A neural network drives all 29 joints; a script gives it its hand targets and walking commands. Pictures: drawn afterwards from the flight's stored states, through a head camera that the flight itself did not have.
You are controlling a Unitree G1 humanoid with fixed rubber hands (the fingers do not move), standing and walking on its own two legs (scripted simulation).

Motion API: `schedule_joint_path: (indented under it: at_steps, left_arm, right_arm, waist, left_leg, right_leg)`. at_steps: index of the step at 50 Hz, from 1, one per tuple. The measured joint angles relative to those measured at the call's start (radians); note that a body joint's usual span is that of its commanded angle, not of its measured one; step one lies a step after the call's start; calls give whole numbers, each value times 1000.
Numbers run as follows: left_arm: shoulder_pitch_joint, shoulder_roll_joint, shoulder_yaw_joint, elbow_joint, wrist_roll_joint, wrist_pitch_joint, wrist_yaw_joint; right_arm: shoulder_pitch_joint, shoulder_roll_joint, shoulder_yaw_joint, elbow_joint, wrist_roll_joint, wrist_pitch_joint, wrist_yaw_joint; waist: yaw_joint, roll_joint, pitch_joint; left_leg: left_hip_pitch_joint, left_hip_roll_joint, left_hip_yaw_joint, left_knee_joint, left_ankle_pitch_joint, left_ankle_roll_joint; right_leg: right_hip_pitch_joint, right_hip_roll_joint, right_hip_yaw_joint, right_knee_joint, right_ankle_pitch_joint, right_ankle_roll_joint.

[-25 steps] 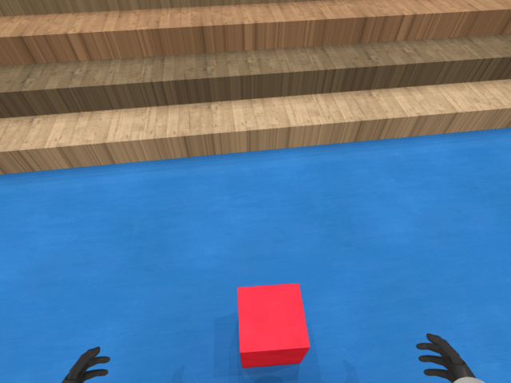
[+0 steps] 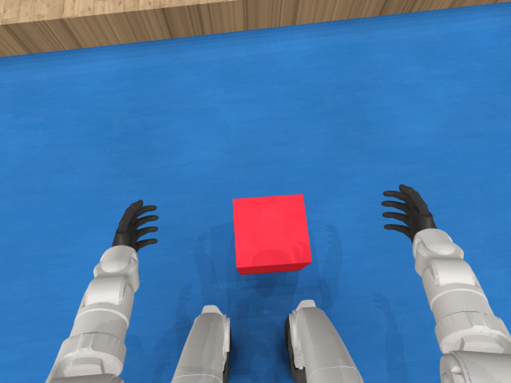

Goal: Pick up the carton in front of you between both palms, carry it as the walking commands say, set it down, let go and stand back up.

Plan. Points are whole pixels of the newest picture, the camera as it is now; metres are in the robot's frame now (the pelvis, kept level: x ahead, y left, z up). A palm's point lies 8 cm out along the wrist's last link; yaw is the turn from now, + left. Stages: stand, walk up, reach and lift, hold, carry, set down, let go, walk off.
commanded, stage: reach and lift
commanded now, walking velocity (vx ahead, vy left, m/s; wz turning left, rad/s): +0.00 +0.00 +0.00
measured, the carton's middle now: (269, 237) +0.42 -0.04 -0.57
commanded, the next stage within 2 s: none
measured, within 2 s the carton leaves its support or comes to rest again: neither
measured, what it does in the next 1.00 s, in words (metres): lowers itself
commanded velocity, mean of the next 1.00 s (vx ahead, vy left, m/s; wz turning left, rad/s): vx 0.00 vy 0.00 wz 0.00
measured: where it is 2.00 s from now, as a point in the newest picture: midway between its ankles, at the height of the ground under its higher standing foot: (258, 362)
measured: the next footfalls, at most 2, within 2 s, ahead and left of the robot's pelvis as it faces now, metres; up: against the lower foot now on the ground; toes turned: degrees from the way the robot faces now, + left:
none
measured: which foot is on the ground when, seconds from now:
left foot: down 0.00-1.00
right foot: down 0.00-1.00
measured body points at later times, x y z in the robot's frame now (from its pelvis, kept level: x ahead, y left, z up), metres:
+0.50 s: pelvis -0.05 -0.01 -0.08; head +0.25 -0.02 +0.26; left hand +0.45 +0.15 -0.20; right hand +0.47 -0.23 -0.19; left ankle +0.04 +0.14 -0.66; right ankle +0.04 -0.12 -0.66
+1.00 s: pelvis -0.07 +0.01 -0.27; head +0.28 +0.00 +0.01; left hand +0.43 +0.16 -0.44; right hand +0.44 -0.23 -0.43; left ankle +0.04 +0.14 -0.66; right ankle +0.04 -0.12 -0.66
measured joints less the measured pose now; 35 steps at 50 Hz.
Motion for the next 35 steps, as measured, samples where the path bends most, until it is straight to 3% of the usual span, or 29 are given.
schedule_joint_path:
  at_steps: [6,14,18,29,35]
  left_arm:
    - [-210,-60,43,55,-1,-12,51]
    - [-480,-78,116,110,12,-34,77]
    - [-593,-75,160,178,36,-36,79]
    - [-600,-130,223,207,128,-84,81]
    - [-541,-131,186,180,94,-137,94]
  right_arm:
    - [-218,-19,-22,111,33,-12,33]
    - [-527,-16,-66,204,17,-42,11]
    - [-643,-5,-104,264,-29,-43,6]
    - [-656,25,-176,309,-106,-78,4]
    - [-573,29,-131,246,-50,-118,-30]
  waist:
    - [6,-11,-13]
    - [15,-1,-22]
    - [15,3,-38]
    - [4,-3,-114]
    - [-4,-10,-122]
  left_leg:
    - [-214,-3,1,75,-17,-8]
    - [-427,-8,-6,136,19,-19]
    - [-511,-10,-12,155,30,-24]
    - [-752,-16,-18,332,-45,-31]
    - [-928,-30,-22,528,-121,-33]
  right_leg:
    - [-222,8,12,83,-16,-2]
    - [-439,12,14,152,17,-5]
    - [-524,15,12,172,28,-9]
    - [-766,24,13,345,-43,-9]
    - [-939,25,15,539,-118,-2]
